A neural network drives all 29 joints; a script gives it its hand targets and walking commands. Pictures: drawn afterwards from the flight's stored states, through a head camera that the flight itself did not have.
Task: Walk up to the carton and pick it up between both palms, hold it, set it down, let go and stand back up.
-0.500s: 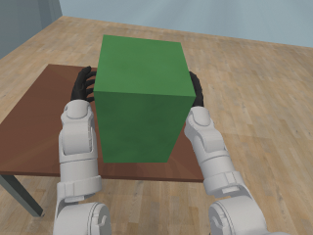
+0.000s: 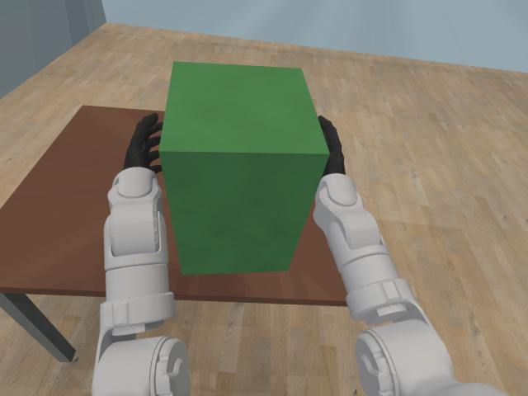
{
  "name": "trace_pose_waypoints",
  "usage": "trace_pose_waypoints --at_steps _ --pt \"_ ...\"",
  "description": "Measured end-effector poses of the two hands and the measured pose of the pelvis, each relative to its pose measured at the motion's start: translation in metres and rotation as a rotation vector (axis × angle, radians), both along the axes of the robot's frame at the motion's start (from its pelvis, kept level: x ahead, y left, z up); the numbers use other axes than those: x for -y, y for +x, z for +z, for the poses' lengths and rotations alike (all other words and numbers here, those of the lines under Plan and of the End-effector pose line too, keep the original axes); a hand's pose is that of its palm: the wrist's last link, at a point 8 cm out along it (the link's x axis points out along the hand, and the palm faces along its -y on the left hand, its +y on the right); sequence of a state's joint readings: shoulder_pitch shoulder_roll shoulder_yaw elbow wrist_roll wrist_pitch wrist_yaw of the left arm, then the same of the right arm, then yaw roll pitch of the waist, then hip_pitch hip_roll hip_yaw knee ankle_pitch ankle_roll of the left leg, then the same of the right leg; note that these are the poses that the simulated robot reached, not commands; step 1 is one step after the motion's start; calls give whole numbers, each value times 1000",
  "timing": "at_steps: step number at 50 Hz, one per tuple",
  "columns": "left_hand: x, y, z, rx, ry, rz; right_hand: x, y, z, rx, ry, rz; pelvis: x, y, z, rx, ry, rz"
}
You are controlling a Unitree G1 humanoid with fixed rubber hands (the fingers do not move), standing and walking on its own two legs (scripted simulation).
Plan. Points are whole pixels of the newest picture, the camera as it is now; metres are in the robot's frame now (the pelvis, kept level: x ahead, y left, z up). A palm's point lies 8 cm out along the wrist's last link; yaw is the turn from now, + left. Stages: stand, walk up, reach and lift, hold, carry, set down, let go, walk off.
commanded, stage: hold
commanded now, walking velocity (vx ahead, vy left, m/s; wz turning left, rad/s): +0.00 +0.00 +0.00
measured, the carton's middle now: (237, 178) +0.38 +0.01 +0.15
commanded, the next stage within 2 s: none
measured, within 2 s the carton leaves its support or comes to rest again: neither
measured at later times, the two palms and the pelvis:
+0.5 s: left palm (138, 170) +0.36 +0.14 +0.18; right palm (326, 174) +0.36 -0.13 +0.17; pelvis -0.01 +0.00 +0.00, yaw +0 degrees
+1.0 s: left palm (128, 171) +0.36 +0.15 +0.19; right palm (321, 174) +0.35 -0.11 +0.18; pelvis -0.01 +0.01 +0.00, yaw +0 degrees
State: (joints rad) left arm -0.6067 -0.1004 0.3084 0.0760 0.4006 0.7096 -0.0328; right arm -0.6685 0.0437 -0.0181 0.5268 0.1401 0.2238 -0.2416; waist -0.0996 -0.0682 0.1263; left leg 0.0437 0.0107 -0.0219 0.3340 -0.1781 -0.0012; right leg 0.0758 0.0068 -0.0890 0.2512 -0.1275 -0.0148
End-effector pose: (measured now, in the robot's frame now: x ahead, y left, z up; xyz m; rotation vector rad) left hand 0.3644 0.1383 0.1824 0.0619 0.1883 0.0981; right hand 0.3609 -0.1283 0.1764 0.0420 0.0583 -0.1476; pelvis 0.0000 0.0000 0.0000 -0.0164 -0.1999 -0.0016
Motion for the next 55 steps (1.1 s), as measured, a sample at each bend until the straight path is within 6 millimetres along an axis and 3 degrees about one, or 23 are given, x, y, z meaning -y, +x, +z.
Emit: trace_pose_waypoints --at_steps 32,39,47,55 --pt "-2 0 -1 -13 4 -1 -2 -1 -3 -10 8 -4 -2 -5 0 -5 1 -2" --pt "-4 -8 14 60 -19 -9 -4 -11 15 59 12 -15 -3 -3 0 -2 -2 2" --pt "-12 -9 6 -6 -26 11 -12 -9 1 -6 16 -5 -6 -6 0 3 5 -7" --pt "-10 -3 8 17 -5 2 -9 -4 3 19 13 -9 -6 -5 0 -12 2 2"
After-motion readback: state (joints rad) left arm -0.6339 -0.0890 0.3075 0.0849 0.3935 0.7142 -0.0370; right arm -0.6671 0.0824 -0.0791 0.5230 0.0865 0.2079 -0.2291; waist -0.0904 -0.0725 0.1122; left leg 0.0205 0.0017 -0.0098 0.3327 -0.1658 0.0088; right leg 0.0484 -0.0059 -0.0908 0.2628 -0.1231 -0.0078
